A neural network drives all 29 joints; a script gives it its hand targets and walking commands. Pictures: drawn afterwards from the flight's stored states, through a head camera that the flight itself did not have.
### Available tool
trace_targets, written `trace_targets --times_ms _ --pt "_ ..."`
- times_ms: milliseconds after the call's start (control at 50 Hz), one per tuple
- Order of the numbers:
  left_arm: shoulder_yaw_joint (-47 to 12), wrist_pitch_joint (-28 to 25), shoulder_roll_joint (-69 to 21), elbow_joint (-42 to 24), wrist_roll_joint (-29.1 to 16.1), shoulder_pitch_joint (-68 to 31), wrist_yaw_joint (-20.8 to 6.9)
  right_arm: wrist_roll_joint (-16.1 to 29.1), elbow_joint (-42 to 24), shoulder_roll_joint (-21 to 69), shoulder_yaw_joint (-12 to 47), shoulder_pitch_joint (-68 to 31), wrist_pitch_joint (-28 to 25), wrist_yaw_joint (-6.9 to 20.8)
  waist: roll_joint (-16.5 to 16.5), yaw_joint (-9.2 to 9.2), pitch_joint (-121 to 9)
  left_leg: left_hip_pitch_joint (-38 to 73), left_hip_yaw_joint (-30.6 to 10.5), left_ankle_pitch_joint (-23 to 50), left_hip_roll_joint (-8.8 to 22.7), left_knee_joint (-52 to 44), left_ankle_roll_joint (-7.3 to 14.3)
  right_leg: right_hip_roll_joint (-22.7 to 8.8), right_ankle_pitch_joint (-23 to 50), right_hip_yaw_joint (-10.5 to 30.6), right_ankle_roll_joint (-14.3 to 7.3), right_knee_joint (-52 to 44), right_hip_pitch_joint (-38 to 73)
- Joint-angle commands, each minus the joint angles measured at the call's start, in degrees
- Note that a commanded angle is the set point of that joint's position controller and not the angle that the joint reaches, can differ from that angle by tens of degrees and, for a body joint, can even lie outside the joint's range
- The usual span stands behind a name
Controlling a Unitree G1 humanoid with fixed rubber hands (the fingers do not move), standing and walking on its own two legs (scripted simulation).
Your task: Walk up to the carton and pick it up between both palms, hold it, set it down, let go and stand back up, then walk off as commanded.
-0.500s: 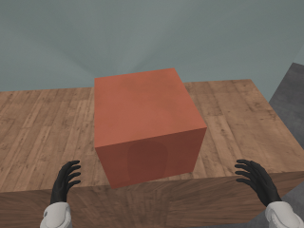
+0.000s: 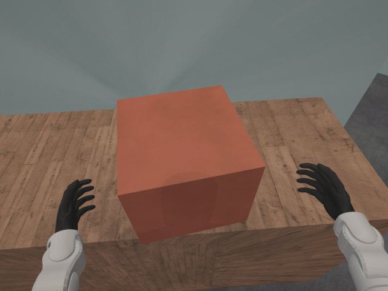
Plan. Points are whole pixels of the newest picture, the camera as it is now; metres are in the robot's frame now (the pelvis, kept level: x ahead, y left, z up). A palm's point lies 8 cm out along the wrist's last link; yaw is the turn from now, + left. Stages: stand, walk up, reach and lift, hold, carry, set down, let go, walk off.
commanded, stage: reach and lift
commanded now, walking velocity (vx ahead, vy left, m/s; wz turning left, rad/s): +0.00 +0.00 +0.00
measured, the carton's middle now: (183, 161) +0.41 +0.04 +0.01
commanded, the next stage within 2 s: none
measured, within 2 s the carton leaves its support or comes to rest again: neither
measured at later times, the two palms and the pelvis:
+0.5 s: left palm (69, 174) +0.30 +0.24 +0.12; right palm (326, 153) +0.33 -0.25 +0.13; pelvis -0.01 +0.00 +0.00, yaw +0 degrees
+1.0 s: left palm (67, 142) +0.35 +0.25 +0.15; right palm (313, 112) +0.40 -0.23 +0.17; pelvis +0.00 +0.00 +0.00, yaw +0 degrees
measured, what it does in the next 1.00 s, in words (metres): stands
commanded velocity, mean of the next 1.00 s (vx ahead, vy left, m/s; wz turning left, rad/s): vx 0.00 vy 0.00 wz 0.00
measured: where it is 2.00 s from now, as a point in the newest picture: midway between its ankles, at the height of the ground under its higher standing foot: outside the picture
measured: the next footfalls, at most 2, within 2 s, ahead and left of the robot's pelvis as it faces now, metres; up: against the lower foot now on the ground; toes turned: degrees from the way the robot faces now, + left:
none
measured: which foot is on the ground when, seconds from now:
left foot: down 0.00-1.00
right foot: down 0.00-1.00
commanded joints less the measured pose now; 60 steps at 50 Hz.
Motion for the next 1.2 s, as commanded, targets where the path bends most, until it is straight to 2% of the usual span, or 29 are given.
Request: trace_targets --times_ms 0,40,60,100,160,260,280,300,320,340,400,420,520,540,580,600,700,720,760,820,880,900,920,940,1020,1040,1120,1140,1180 --pt "3.89 1.35 7.3 -16.23 -4.18 -18.51 -0.54 9.05 -14.08 -11.36 1.8 -17.68 0.56 -0.71 -2.04 7.53 -15.95 2.23 4.23 15.31 -3.9 -10.03 0.41 3.81 11.97 2.09 -2.18 -11.97 5.89" --pt "4.82 2.89 6.76 -16.68 -3.73 -18.71 -0.66 9.55 -12.61 -11.75 2.51 -18.33 1.79 -0.82 -2.11 8.75 -15.39 2.6 4.11 16.39 -3.9 -10.26 0.29 3.67 12.3 2.6 -1.84 -12.3 6.09" --pt "4.43 3.61 6.75 -18.33 -4.67 -19.19 -0.76 10.16 -11.73 -11.48 2.55 -17.14 2.5 -0.74 -0.71 7.18 -16.05 3.94 3.93 16.25 -3.67 -10.11 0.05 3.75 11.88 2.47 -2.02 -12.84 5.16" --pt "5.02 5.73 7.06 -16.07 -4.47 -24.7 -0.66 9.44 -10.13 -12.47 1.92 -24.42 4.16 -0.34 -1.53 8.04 -14.59 1.42 3.87 12.51 -3.37 -11.25 0.26 4.04 7.47 2.08 -2.35 -12.94 3.76" --pt "5.56 8.56 7.79 -13.48 -4.55 -29.04 -0.69 9.68 -6.77 -12.45 1.83 -28.11 6.81 -0.17 -0.77 7.7 -14.52 0.5 3.55 8.69 -3.01 -11.84 0.64 3.74 4.03 2.31 -2.56 -13.76 2.5" --pt "6.42 12.89 8.33 -8.98 -3.75 -34.37 -0.44 10.35 -1.93 -11.39 2.35 -33.64 11.31 0.46 -0.09 9.53 -13.57 -2.75 3.57 3.74 -2.56 -13.2 1.36 3.58 -0.06 3.26 -2.8 -13.61 2.15" --pt "6.33 13.66 7.91 -8.47 -3.92 -36.59 -0.53 9.41 -0.98 -12.32 1.38 -35.67 11.94 0.37 -0.62 8.61 -13.21 -3.3 3.15 2.65 -2.16 -13.79 1.22 3.3 -0.4 3.18 -2.81 -13.92 1.37" --pt "6.98 14.74 8.37 -6.73 -3.28 -38.75 -0.36 10.08 1.42 -11.92 2.54 -37.44 13.16 0.51 0.57 9.87 -12.82 -4.5 3.18 1.23 -2.15 -13.82 1.23 2.94 -1.47 3.64 -3.04 -13.76 1.77" --pt "6.44 15.58 8.31 -5.69 -4.17 -40.11 -0.73 8.88 1.14 -11.97 1.91 -38.7 13.89 0.58 -1.48 8.75 -13.25 -5.23 2.91 -0.25 -2.11 -14.1 1.73 2.99 -1.73 3.45 -2.75 -13.74 1.93" --pt "6.33 15.78 9.08 -4.93 -4.62 -40.0 -0.55 9.68 -0.38 -11.94 2.3 -39.54 14.11 0.8 -2.06 9.63 -14.8 -5.63 2.95 -0.79 -2.14 -14.1 2.11 2.49 -2.23 3.89 -2.39 -13.37 1.95" --pt "8.02 17.56 10.21 -3.9 -3.53 -41.84 -0.77 10.2 2.15 -11.95 3.33 -42.33 15.53 0.14 -1.13 10.39 -15.81 -6.06 3.34 2.4 -2.33 -13.5 1.79 2.96 0.55 3.43 -2.17 -13.15 3.87" --pt "8.34 18.24 10.79 -0.13 -3.57 -42.93 -1.12 10.27 3.08 -12.37 4.19 -44.49 16.04 0.05 -2.85 10.85 -15.41 -7.22 3.25 1.66 -2.49 -13.48 2.6 2.44 -0.52 4.28 -2.01 -13.59 3.44" --pt "8.97 19.94 11.44 -3.62 -3.59 -44.69 -1.71 10.69 2.79 -12.66 4.11 -45.97 16.78 -0.94 -1.86 10.19 -20.41 -6.1 3.03 8.51 -2.67 -12.27 1.69 2.91 7.98 3.69 -1.52 -12.38 7.19" --pt "8.96 20.22 12.24 -0.48 -4.16 -47.33 -1.8 10.78 3.77 -12.91 3.62 -49.19 16.75 -0.99 -2.28 9.86 -20.8 -6.81 2.94 8.43 -2.73 -11.87 1.76 2.97 7.97 3.56 -1.75 -12.0 6.73" --pt "10.44 21.28 12.93 -1.02 -2.67 -46.35 -1.69 10.96 3.15 -13.1 5.12 -49.47 17.55 -1.24 -2.04 11.56 -21.5 -6.55 3.47 10.72 -2.79 -11.75 1.81 3.18 10.65 3.51 -1.66 -11.45 7.8" --pt "9.95 21.05 12.57 -2.12 -3.28 -47.88 -1.9 10.79 3.03 -12.99 4.18 -50.56 17.28 -1.37 -2.18 10.66 -23.13 -5.87 3.49 11.84 -2.83 -10.9 1.72 3.65 11.38 2.9 -1.69 -11.06 7.95" --pt "11.09 21.93 13.85 -4.47 -2.22 -49.95 -1.95 11.56 4.16 -13.34 5.06 -54.1 18.06 -1.94 -0.91 10.69 -26.67 -4.14 3.68 16.91 -2.94 -10.52 1.0 3.67 16.02 2.6 -1.61 -10.96 10.09" --pt "10.78 22.39 13.86 -1.24 -2.62 -52.66 -2.22 11.07 7.34 -14.06 4.8 -55.47 18.5 -2.06 -2.07 10.03 -24.76 -4.51 3.44 15.54 -2.75 -10.08 0.82 3.88 14.63 2.57 -1.65 -10.88 8.42" --pt "10.0 22.59 14.15 -0.2 -2.76 -54.7 -2.03 12.02 7.73 -14.29 6.1 -58.84 18.63 -2.01 -1.63 10.73 -25.38 -4.91 3.63 16.33 -2.76 -9.87 0.64 3.8 14.3 2.46 -1.68 -10.82 8.72" --pt "10.03 22.61 15.66 -2.05 -3.42 -56.81 -1.53 12.43 5.6 -14.38 5.2 -62.33 18.81 -2.19 -1.64 10.95 -29.44 -5.31 3.73 16.77 -3.05 -9.75 0.79 3.74 15.03 2.38 -1.48 -10.59 8.72" --pt "11.82 23.54 16.17 1.56 -1.86 -56.57 -1.44 12.52 11.85 -14.86 6.31 -61.91 19.47 -2.01 -2.1 12.03 -27.22 -6.05 3.85 16.81 -3.0 -9.84 0.46 3.69 15.03 2.49 -1.56 -10.58 8.73" --pt "11.04 24.31 16.77 3.47 -2.29 -60.44 -1.31 12.17 14.44 -16.37 5.74 -64.06 20.36 -2.13 -1.51 10.5 -26.04 -6.63 3.2 13.94 -2.88 -10.0 0.38 3.5 12.36 2.4 -1.71 -10.91 7.51" --pt "10.8 24.69 15.87 4.56 -1.62 -58.49 -1.5 12.07 16.22 -15.1 6.9 -63.34 20.62 -2.12 -1.98 11.41 -25.39 -6.16 3.42 14.82 -2.94 -10.39 0.64 3.48 13.65 2.3 -1.69 -11.32 8.74" --pt "9.62 23.79 16.21 5.87 -3.1 -61.64 -1.6 12.4 15.96 -14.55 7.45 -66.23 20.71 -2.01 -2.58 10.8 -26.33 -7.22 3.23 12.83 -2.76 -10.54 0.8 3.16 11.2 2.24 -1.71 -11.45 7.59" --pt "9.02 22.11 18.34 5.49 -3.8 -66.28 -1.09 13.27 15.0 -13.96 7.42 -71.79 19.33 -1.71 -1.85 12.28 -31.93 -8.15 3.88 15.78 -3.03 -9.88 0.94 3.25 14.22 2.4 -1.69 -11.07 8.51" --pt "7.97 22.06 17.23 5.63 -4.6 -67.36 -1.12 12.88 14.77 -14.17 7.46 -71.8 19.34 -1.69 -1.41 11.66 -32.35 -7.39 3.99 16.96 -3.08 -9.4 0.6 3.44 16.13 1.94 -1.6 -10.38 8.74" --pt "8.07 21.8 17.63 13.08 -4.73 -68.06 -1.1 13.53 19.75 -14.57 8.9 -73.78 19.51 -1.16 -2.36 12.94 -31.37 -8.75 3.57 15.65 -2.67 -9.58 0.64 3.25 13.95 1.88 -1.8 -10.32 7.08" --pt "7.88 21.77 17.75 14.9 -4.39 -68.33 -1.21 12.52 20.72 -15.47 8.07 -73.94 19.14 -1.52 -3.02 12.4 -32.27 -9.35 3.36 14.89 -2.41 -9.5 0.99 3.09 13.23 1.79 -1.65 -10.73 7.48" --pt "7.12 20.9 17.91 12.71 -5.75 -70.19 -1.01 13.25 19.49 -15.28 8.33 -76.49 18.75 -1.35 -2.97 12.77 -37.14 -8.97 3.46 18.0 -2.8 -8.78 0.75 3.25 17.31 1.73 -1.73 -9.78 9.18"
